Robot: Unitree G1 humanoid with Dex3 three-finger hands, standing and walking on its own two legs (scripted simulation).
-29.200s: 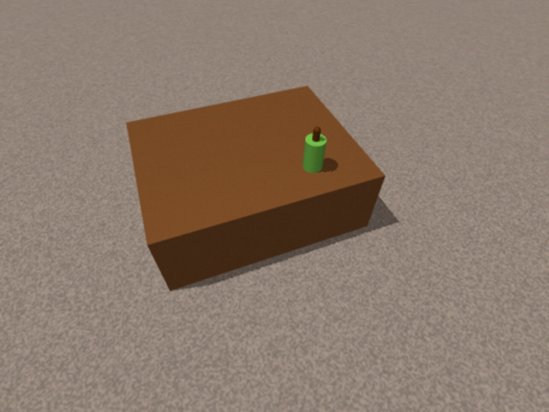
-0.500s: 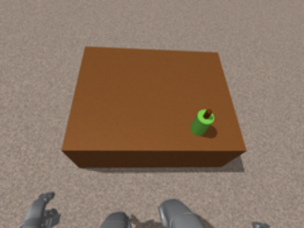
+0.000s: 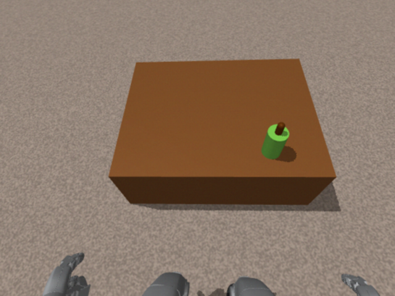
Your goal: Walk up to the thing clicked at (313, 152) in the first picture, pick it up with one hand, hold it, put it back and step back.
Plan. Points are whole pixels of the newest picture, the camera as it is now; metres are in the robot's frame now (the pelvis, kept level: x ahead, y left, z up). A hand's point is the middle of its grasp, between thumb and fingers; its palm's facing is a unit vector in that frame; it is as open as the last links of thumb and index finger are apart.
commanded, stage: step back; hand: right
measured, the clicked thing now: (275, 138) +0.67 -0.28 -0.34
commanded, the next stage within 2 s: none
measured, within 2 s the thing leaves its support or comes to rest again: neither
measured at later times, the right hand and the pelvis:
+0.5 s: hand out of the picture -0.03 -0.28 -0.14, palm faces +0.01 +0.91 -0.41, open 7.4 cm; pelvis -0.16 -0.01 -0.01, yaw -4 degrees
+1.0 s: hand out of the picture -0.22 -0.28 -0.14, palm faces -0.05 +0.91 -0.40, open 7.4 cm; pelvis -0.32 -0.02 +0.00, yaw +1 degrees
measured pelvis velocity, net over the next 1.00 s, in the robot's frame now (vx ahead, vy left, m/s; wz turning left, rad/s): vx -0.32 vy -0.02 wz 0.01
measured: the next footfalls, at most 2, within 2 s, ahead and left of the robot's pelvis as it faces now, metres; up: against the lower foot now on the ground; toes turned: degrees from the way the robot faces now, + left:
left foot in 0.10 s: +0.00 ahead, +0.13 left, +0.00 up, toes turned +0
right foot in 0.50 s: -0.18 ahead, -0.14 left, +0.00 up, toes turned -2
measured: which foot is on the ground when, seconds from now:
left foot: up 0.00-0.08, down 0.10-0.52, up 0.54-0.82, down 0.84-1.00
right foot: down 0.00-0.10, up 0.12-0.48, down 0.50-0.86, up 0.88-1.00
